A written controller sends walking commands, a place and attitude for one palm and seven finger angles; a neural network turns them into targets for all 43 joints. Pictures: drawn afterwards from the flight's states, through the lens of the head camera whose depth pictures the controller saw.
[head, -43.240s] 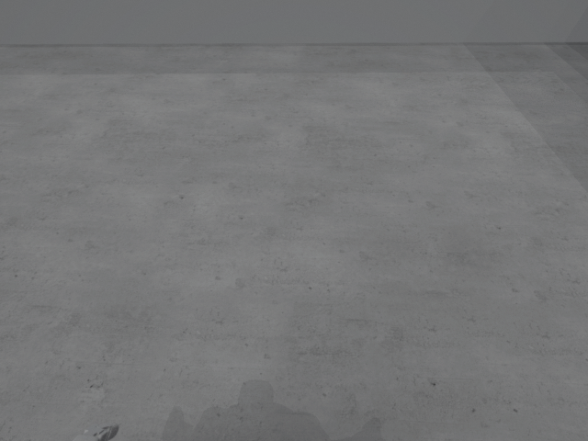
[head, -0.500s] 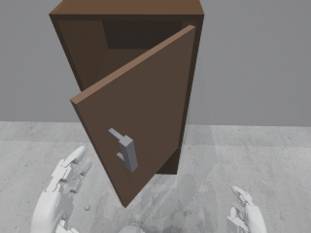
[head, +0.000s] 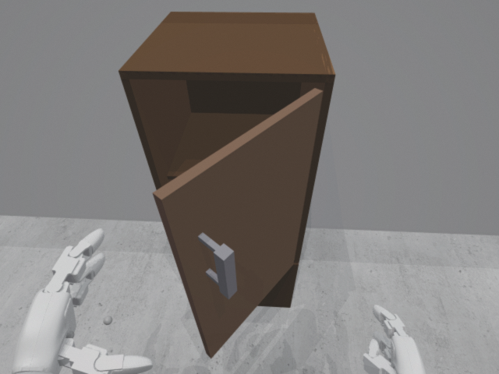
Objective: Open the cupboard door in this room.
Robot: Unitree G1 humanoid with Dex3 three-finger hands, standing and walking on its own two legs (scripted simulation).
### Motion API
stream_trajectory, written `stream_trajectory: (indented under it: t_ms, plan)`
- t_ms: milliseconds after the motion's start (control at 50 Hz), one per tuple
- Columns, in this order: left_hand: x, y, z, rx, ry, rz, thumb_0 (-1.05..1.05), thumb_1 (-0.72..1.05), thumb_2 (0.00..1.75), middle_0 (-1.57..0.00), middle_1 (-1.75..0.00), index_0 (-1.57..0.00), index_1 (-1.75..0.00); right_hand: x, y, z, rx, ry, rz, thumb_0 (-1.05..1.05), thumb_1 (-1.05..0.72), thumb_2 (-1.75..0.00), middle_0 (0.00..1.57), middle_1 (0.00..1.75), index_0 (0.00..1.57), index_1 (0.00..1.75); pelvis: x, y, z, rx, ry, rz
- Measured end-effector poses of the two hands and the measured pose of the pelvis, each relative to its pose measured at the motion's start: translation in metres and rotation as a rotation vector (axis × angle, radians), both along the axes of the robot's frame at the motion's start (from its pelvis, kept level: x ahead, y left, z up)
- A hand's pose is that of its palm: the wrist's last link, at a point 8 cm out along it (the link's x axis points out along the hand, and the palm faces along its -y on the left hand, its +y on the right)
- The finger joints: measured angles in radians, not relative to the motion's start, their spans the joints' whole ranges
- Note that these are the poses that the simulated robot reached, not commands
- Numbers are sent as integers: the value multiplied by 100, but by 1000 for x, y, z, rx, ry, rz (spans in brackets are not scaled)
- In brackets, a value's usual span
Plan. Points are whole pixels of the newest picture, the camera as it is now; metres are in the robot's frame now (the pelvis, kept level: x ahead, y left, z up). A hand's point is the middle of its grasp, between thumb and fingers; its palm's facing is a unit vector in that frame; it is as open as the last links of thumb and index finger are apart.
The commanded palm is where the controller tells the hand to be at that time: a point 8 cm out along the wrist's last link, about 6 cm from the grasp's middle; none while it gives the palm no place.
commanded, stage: draw the hand back to the body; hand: left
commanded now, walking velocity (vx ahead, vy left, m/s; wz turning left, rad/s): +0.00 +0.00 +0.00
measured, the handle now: (217, 265) +0.28 +0.09 +0.05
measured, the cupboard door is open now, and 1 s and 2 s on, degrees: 52 52 52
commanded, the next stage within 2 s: step back with the hand held close in 0.92 s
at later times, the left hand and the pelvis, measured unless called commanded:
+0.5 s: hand (48, 254) +0.20 +0.26 +0.18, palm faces +0.41 -0.82 -0.40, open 9.6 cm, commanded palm +0.15 +0.30 +0.20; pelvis +0.01 +0.01 +0.03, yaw -1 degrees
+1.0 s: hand (62, 245) +0.21 +0.24 +0.19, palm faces +0.42 -0.82 -0.39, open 7.4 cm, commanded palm +0.16 +0.28 +0.20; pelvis +0.02 -0.01 +0.04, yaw -1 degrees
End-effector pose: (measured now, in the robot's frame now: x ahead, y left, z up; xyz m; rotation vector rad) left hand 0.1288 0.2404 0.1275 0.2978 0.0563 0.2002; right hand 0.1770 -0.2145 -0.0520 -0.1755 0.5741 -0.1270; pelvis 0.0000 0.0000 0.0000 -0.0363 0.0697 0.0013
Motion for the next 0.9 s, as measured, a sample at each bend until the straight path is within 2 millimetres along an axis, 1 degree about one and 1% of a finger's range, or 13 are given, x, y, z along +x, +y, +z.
stream_trajectory:
  t_ms: [120, 280, 420, 580, 640, 720, 800, 900]
  plan:
    - [3, 16, 16, 67, 1, 76, -1, -13, 46, -17, -30, -17, -30, 0, 10, 6, -2, 24, 19, 2, -90, -90, 20, 29, 20, 30, 4, 6, 13, 9, -45, -2]
    - [15, 35, 42, 119, -71, 129, 0, 14, 58, -18, -30, -18, -30, 5, 17, 11, 1, 43, 52, 2, -90, -90, 21, 30, 20, 30, 10, 10, 26, 20, -91, -8]
    - [25, 49, 62, 155, -129, 164, 0, 38, 68, -19, -30, -19, -30, 11, 13, 15, -4, 55, 60, 2, -90, -90, 21, 30, 20, 30, 14, 10, 32, 26, -115, -14]
    - [34, 59, 85, 191, -213, 206, 1, 66, 80, -21, -30, -21, -30, 14, 3, 16, -11, 74, 54, 2, -90, -90, 21, 30, 20, 30, 15, 5, 35, 29, -128, -18]
    - [37, 58, 87, 187, -223, 215, 1, 75, 84, -21, -30, -21, -30, 13, -2, 15, -8, 84, 48, 2, -90, -90, 21, 30, 20, 30, 16, 3, 36, 30, -130, -20]
    - [39, 51, 81, 168, -197, 202, 1, 82, 87, -21, -30, -21, -30, 11, -8, 13, -7, 99, 37, 2, -90, -90, 20, 29, 20, 30, 16, -1, 37, 32, -130, -23]
    - [39, 45, 76, 160, -174, 186, 1, 86, 89, -21, -30, -21, -30, 8, -14, 12, -10, 111, 25, 2, -90, -90, 20, 29, 20, 30, 17, -5, 37, 32, -131, -24]
    - [38, 41, 78, 170, -179, 188, 2, 88, 89, -21, -30, -21, -30, 6, -20, 10, -11, 114, 19, 2, -90, -90, 20, 29, 20, 30, 17, -9, 37, 31, -135, -23]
